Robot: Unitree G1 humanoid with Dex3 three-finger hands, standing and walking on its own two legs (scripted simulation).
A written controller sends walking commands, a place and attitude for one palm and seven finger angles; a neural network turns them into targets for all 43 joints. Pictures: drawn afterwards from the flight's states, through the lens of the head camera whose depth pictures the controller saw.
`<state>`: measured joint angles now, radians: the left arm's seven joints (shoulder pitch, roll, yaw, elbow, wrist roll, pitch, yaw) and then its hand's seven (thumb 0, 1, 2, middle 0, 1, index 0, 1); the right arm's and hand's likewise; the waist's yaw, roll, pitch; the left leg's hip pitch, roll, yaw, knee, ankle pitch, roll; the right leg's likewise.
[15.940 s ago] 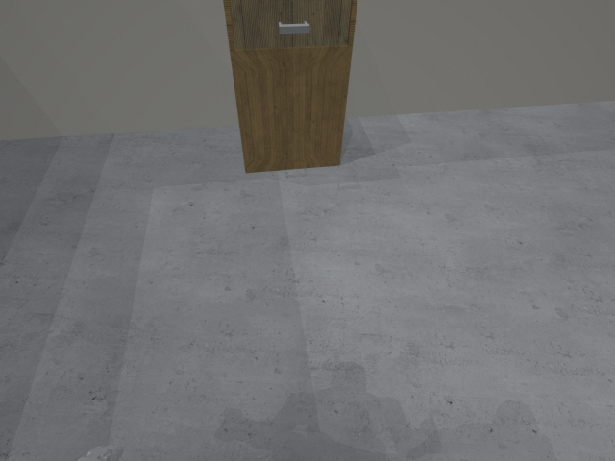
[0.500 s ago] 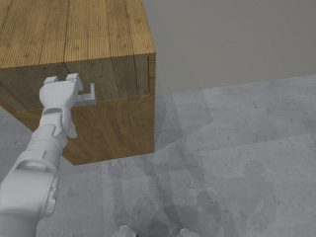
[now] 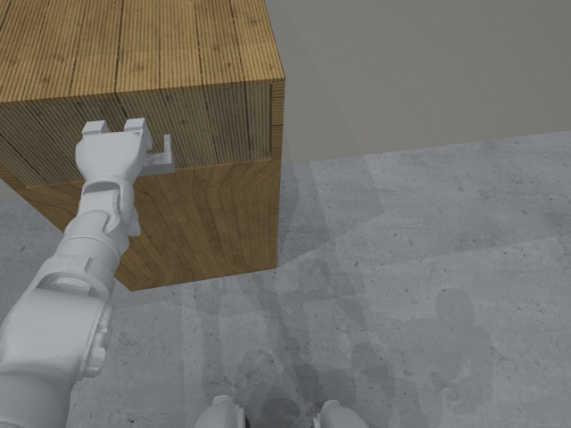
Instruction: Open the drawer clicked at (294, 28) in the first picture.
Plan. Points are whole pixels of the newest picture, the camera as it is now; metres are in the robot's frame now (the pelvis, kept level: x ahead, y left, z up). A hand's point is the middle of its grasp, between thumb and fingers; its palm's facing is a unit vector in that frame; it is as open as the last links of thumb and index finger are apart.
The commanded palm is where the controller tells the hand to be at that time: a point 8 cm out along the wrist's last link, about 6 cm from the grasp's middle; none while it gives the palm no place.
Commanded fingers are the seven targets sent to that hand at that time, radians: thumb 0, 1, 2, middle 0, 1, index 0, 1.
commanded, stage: lower the fingers behind the handle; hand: left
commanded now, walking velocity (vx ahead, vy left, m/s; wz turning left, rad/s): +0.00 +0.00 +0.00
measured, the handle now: (137, 155) +0.54 +0.21 +0.00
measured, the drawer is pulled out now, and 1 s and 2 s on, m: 0.00 0.00 0.00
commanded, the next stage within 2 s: lift the fingers back up to retry in 0.54 s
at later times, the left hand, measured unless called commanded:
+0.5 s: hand (127, 180) +0.49 +0.22 +0.01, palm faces -0.05 +0.00 -1.00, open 13.8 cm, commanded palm +0.47 +0.21 +0.03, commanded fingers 0.00 -0.50 0.30 -0.30 -1.20 -0.30 -1.20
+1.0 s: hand (122, 176) +0.48 +0.22 +0.02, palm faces -0.04 -0.05 -1.00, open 13.8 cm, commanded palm +0.47 +0.22 +0.08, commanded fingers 0.00 -0.50 0.30 -0.30 -1.20 -0.30 -1.20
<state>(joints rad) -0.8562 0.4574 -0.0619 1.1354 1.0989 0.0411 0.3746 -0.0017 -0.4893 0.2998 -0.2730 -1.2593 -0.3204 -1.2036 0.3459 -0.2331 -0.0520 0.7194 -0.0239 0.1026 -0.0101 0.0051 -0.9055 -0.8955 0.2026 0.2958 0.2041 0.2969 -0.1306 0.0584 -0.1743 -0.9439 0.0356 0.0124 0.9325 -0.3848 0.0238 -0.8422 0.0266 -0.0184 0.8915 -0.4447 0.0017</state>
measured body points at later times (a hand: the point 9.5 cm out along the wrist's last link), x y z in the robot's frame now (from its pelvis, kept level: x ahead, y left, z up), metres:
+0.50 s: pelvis -0.02 +0.00 -0.01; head +0.10 +0.01 +0.42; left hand +0.48 +0.22 +0.06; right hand -0.02 -0.27 -0.14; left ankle +0.02 +0.10 -0.68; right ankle -0.02 -0.13 -0.68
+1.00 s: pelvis -0.01 +0.01 +0.01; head +0.10 +0.01 +0.44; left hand +0.48 +0.22 +0.08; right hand -0.01 -0.26 -0.12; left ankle +0.02 +0.10 -0.68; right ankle -0.02 -0.13 -0.68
